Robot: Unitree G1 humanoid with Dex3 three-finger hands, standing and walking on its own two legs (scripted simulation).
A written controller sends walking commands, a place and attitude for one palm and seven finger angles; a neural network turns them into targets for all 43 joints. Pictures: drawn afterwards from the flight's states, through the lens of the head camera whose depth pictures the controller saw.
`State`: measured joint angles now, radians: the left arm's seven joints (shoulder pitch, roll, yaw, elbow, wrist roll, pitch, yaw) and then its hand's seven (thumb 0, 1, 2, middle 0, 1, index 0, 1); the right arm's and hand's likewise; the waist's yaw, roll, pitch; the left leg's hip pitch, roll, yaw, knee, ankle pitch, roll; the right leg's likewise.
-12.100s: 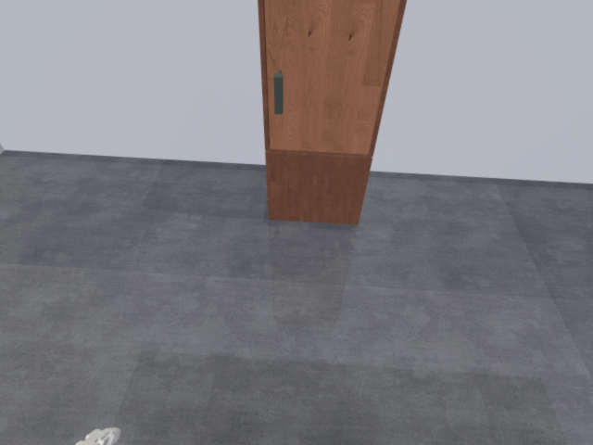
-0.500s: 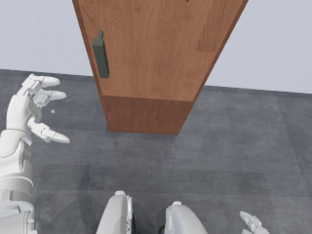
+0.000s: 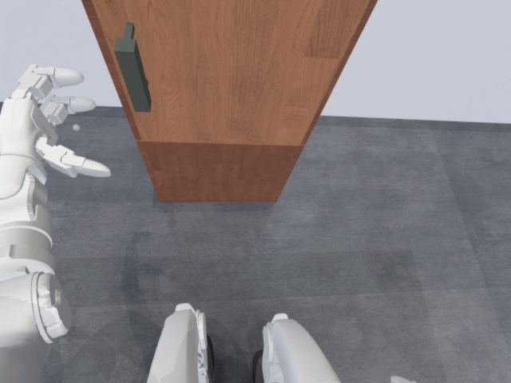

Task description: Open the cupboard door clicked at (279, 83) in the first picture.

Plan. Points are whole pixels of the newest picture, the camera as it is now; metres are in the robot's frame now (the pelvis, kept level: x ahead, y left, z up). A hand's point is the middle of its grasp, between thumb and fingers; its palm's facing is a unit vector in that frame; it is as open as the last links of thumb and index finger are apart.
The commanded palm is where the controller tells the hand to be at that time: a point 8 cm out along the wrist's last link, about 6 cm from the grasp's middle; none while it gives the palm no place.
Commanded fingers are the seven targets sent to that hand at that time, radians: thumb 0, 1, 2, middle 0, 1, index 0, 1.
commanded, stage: move the hooked fingers beside the handle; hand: left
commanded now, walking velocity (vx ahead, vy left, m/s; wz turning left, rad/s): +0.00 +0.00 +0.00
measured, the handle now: (136, 69) +0.59 +0.18 +0.04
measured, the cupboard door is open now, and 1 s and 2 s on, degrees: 0 0 0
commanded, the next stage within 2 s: slide the fingers in behind the handle in 1.38 s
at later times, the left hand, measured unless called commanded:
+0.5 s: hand (95, 93) +0.54 +0.24 +0.04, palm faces +0.03 -1.00 -0.03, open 14.0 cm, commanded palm +0.53 +0.26 +0.03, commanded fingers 0.00 -0.50 0.30 -0.30 -1.20 -0.30 -1.20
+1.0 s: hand (94, 102) +0.54 +0.24 +0.03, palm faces +0.02 -1.00 -0.01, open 14.0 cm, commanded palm +0.53 +0.26 +0.03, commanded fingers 0.00 -0.50 0.30 -0.30 -1.20 -0.30 -1.20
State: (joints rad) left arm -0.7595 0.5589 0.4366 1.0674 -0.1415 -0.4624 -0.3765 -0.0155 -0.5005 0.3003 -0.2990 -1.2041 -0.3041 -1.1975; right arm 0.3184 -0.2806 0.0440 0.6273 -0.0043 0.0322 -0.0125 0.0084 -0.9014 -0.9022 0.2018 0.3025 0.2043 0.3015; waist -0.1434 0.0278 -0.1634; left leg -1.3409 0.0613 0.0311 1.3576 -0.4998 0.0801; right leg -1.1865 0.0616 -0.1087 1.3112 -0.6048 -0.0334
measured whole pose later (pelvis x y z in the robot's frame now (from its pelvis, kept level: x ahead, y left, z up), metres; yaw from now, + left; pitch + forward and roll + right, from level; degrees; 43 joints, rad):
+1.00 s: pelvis +0.00 -0.01 -0.02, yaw -2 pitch +32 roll -8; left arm -0.98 0.69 0.45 1.18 -0.08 -0.37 -0.36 -0.01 -0.50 0.30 -0.30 -1.20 -0.30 -1.20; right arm 0.33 -0.29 0.07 0.59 -0.02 0.08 0.00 0.00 -0.90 -0.90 0.20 0.30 0.20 0.30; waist -0.21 0.03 -0.15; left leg -1.48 0.08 -0.01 1.44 -0.52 0.07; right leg -1.31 0.08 -0.14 1.37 -0.62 -0.05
